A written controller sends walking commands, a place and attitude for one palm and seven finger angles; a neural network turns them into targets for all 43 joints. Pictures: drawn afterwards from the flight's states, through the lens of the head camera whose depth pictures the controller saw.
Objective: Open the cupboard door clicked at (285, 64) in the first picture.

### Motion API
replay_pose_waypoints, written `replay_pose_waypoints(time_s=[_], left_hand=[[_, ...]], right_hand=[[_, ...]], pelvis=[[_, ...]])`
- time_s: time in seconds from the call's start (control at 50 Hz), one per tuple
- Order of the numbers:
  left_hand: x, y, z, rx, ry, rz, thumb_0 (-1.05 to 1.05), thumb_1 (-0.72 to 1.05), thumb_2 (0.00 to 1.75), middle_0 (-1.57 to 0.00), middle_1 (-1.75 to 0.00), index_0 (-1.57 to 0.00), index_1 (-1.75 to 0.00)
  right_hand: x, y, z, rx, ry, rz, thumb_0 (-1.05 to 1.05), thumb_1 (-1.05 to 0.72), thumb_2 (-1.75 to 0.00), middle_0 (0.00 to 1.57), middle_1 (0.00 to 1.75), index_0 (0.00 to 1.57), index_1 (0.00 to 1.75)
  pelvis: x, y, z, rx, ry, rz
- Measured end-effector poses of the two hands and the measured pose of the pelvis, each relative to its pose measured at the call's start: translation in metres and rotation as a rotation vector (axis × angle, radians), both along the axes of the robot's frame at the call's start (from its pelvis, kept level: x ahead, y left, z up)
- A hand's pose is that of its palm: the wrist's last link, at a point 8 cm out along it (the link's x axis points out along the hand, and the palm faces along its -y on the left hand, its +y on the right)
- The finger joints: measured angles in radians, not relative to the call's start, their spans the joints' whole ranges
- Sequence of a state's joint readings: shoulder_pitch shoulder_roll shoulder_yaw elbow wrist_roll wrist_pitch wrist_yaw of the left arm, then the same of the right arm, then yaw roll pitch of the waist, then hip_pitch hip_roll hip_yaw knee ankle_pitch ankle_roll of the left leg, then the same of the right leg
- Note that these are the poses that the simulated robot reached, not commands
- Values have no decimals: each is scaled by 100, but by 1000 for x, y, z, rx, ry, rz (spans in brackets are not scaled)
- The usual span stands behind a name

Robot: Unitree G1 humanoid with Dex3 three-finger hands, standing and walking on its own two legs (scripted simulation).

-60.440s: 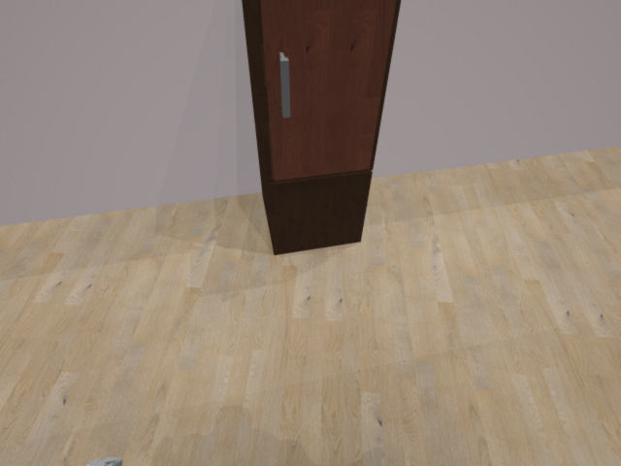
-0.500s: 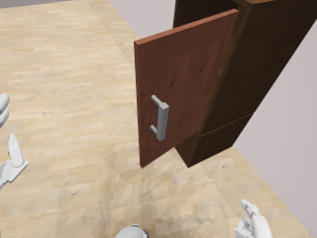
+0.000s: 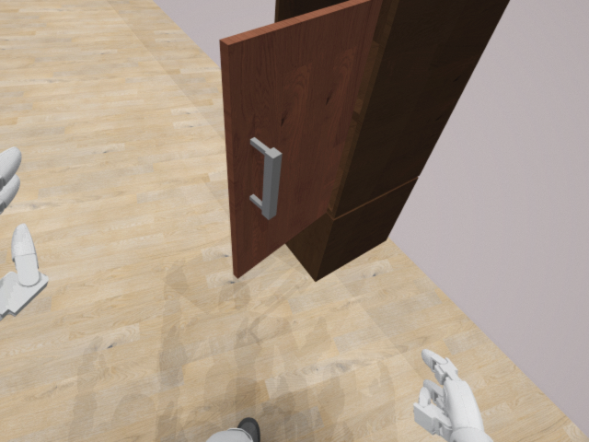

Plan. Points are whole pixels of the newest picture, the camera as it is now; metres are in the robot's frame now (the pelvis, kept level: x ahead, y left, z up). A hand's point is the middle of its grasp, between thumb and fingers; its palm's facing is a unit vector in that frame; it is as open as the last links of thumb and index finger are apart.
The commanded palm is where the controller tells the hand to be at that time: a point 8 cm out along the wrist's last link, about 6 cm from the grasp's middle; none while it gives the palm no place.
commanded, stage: stop stepping back and stand still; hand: left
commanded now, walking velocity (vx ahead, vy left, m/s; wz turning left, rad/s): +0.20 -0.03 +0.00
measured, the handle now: (263, 180) +0.54 +0.09 +0.01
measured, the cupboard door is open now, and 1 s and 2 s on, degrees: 100 100 100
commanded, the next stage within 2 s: let the arm hang, fingers relaxed in 0.68 s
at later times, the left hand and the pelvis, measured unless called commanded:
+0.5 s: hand out of the picture +0.10 +0.25 +0.17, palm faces +0.41 -0.79 -0.46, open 7.4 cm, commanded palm +0.03 +0.30 +0.18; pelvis -0.11 +0.00 +0.00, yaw +2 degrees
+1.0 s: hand out of the picture +0.00 +0.20 -0.13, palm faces +0.12 -0.96 -0.25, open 7.4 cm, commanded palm none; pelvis -0.11 +0.00 -0.01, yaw +8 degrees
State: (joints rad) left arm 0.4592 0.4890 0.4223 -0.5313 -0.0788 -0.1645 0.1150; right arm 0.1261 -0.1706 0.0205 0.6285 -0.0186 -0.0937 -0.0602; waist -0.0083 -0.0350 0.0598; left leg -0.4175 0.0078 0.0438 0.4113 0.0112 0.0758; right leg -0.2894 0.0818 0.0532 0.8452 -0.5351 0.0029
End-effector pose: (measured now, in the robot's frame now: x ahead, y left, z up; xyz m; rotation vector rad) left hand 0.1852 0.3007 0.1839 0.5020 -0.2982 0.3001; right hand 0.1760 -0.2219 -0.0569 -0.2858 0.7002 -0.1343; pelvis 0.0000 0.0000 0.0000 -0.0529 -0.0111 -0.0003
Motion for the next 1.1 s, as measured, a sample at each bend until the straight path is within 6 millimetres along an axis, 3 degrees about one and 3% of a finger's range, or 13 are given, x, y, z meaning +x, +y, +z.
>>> replay_pose_waypoints(time_s=[0.1, 0.24, 0.36, 0.46, 0.58, 0.66, 0.78, 0.82, 0.88, 0.92, 0.98, 1.04, 1.1], left_hand=[[-45, -11, 9, 43, 50, -18, 1, 89, 89, -21, -30, -21, -30], [-118, -4, 16, 66, 17, 91, 1, 89, 89, -21, -30, -22, -30], [-118, 19, -2, -74, -96, 192, 1, 89, 89, -21, -30, -21, -30], [-121, 1, 1, -9, -37, 107, 2, 89, 89, -20, -30, -21, -30], [-148, -22, 17, 151, 13, 59, 1, 89, 89, -21, -30, -21, -30], [-159, -11, 15, 110, 22, 144, 1, 89, 89, -21, -30, -22, -30], [-160, 1, 2, 9, 27, 223, 1, 89, 89, -21, -30, -22, -30], [-150, 7, -26, -2, 113, 203, 1, 89, 89, -20, -30, -21, -30], [-137, 13, -119, -158, 473, 236, 0, 90, 90, -19, -30, -20, -30], [-148, 1, -186, -278, 741, 256, 0, 90, 90, -19, -29, -20, -30], [-190, -37, -267, -433, 1095, 242, 1, 91, 89, -19, -29, -20, -30], [-241, -75, -314, -577, 1338, 244, 0, 93, 89, -19, -29, -20, -30], [-273, -67, -322, -629, 1407, 343, -3, 102, 89, -20, -30, -21, -30]], right_hand=[[-44, -14, 12, -8, -28, -29, 1, -90, -90, 20, 30, 20, 30], [-104, -30, -9, -39, 88, -55, 1, -90, -90, 20, 30, 20, 30], [-139, -25, -20, -68, 61, -70, 2, -90, -90, 20, 30, 20, 30], [-160, -6, -20, 39, 33, -85, 2, -90, -90, 20, 30, 20, 30], [-167, -3, -38, 104, 81, -41, 1, -90, -90, 20, 30, 20, 30], [-164, -13, -43, 85, 133, -20, 2, -90, -90, 20, 30, 20, 30], [-143, -25, -27, 12, 72, -7, 2, -90, -90, 20, 30, 20, 30], [-132, -28, -34, 6, 61, 41, 1, -90, -90, 20, 30, 20, 30], [-124, -28, -55, 12, 143, 74, 1, -90, -90, 20, 30, 20, 30], [-123, -23, -65, 30, 188, 83, 1, -90, -90, 20, 30, 20, 30], [-133, -11, -69, 59, 265, 71, 1, -91, -90, 20, 30, 20, 30], [-154, 1, -72, 66, 359, 52, 1, -91, -90, 20, 30, 20, 30], [-183, 12, -74, 63, 487, 54, 1, -91, -90, 20, 30, 20, 30]], pelvis=[[-30, -5, 5, -15, 2, 14], [-67, -4, 4, 44, 3, -6], [-87, 9, -6, 31, 0, 28], [-104, 1, -2, 61, -26, 32], [-109, -12, -6, 53, -12, 32], [-110, -12, 0, 61, -21, 42], [-104, -5, 4, 68, -28, 64], [-104, 1, -5, 42, -4, 89], [-109, 4, -13, 66, 13, 120], [-109, 3, -14, 74, 8, 131], [-107, 3, -11, 72, -4, 133], [-105, 3, -7, 60, -20, 136], [-105, 3, 0, 51, -23, 141]])
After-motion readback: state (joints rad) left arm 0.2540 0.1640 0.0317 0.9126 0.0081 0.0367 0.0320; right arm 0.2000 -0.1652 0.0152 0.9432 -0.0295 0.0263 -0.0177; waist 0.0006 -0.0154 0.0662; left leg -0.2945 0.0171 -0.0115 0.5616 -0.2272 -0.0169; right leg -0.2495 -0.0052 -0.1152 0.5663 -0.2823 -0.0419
